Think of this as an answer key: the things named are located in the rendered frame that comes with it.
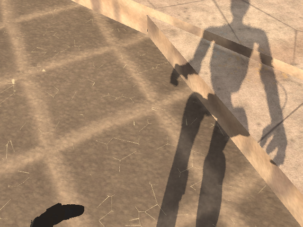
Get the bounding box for robot left hand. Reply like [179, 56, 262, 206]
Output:
[29, 203, 84, 227]

